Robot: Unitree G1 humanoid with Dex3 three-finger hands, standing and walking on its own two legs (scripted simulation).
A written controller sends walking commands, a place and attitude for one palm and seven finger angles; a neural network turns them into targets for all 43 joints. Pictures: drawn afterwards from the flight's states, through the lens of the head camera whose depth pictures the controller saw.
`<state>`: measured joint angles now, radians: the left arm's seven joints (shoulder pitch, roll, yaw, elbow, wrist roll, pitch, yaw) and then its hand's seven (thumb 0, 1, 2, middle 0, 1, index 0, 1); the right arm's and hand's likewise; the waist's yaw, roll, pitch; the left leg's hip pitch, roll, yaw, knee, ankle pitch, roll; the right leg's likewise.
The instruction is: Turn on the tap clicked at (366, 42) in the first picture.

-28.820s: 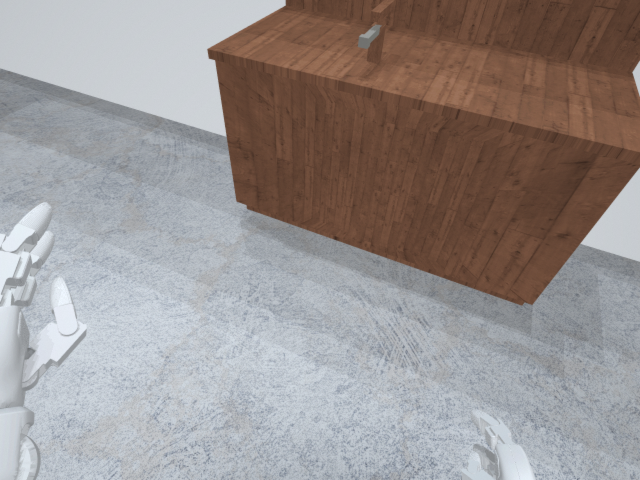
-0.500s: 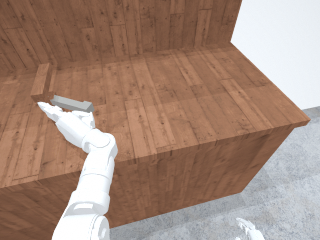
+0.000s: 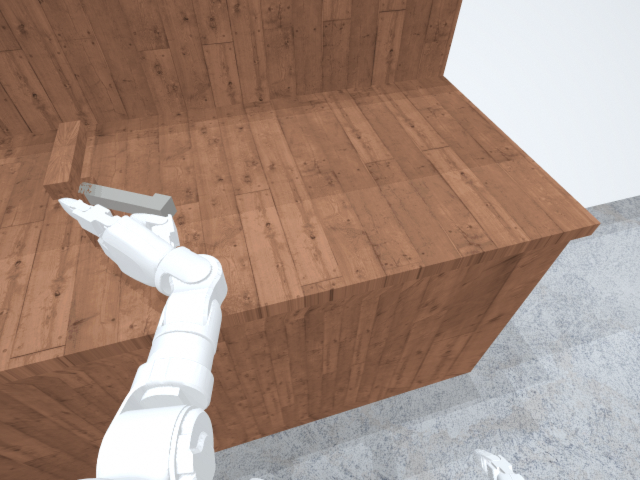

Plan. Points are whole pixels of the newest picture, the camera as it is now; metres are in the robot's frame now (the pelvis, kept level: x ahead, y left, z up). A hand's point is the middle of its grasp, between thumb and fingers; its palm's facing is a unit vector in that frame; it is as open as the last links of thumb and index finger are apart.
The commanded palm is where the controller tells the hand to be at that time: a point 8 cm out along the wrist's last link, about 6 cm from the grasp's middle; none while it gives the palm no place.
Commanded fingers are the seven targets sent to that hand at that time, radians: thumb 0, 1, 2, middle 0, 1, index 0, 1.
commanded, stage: push the lever round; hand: left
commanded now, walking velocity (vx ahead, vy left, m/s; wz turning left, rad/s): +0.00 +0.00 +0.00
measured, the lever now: (160, 209) +0.43 +0.24 +0.11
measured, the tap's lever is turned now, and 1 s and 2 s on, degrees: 58 86 84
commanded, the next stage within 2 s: lift the hand up off the lever in 0.70 s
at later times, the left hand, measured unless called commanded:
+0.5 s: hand (171, 221) +0.41 +0.22 +0.11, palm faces +0.88 -0.47 -0.03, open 8.5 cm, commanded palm +0.41 +0.21 +0.10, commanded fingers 0.00 0.90 0.90 -0.15 -0.15 -0.15 -0.15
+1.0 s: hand (193, 192) +0.47 +0.21 +0.10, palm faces +0.85 -0.52 -0.08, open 7.3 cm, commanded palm +0.41 +0.22 +0.11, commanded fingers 0.00 0.90 0.90 -0.15 -0.15 -0.15 -0.15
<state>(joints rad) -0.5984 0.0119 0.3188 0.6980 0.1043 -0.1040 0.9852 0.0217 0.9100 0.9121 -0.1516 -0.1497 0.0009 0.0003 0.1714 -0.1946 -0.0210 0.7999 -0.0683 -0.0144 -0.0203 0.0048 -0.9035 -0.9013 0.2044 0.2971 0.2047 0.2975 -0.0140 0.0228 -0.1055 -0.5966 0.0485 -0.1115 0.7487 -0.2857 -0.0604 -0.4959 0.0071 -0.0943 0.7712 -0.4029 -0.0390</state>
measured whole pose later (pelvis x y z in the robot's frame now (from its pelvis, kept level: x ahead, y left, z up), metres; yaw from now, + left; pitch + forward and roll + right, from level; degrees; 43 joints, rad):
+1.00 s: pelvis +0.03 +0.00 +0.00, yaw -1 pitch +12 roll +0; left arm -0.72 0.06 0.46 0.81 0.14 -0.06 0.92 0.02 1.04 1.03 -0.15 -0.15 -0.13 -0.14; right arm 0.27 -0.21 -0.05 0.77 -0.10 0.03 0.03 0.00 -0.90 -0.90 0.20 0.30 0.20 0.30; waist -0.06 0.04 -0.15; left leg -0.66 0.05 -0.09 0.78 -0.33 -0.06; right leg -0.57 0.01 -0.07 0.81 -0.45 -0.04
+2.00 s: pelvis +0.03 +0.02 +0.01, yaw -2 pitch +7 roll -1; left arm -0.59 -0.01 0.37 0.52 0.08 0.16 0.88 0.05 0.90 0.91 -0.18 -0.15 -0.15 -0.15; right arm 0.22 -0.20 -0.04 0.78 -0.09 -0.04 0.04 0.01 -0.90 -0.90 0.20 0.30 0.20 0.30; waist -0.02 0.04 -0.12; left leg -0.51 0.05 -0.06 0.70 -0.32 -0.06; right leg -0.41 0.00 -0.05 0.69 -0.40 -0.01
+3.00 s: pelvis +0.04 +0.01 +0.02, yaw -2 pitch +4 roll +0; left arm -0.49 -0.04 0.36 0.32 0.02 0.30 0.82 0.02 0.91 0.91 -0.24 -0.19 -0.15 -0.15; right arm 0.12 -0.19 -0.02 0.79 -0.07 -0.10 0.02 0.01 -0.90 -0.90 0.20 0.30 0.20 0.30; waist 0.02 0.03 -0.08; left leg -0.40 0.06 -0.05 0.62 -0.30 -0.07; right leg -0.31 0.01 -0.04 0.63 -0.39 -0.02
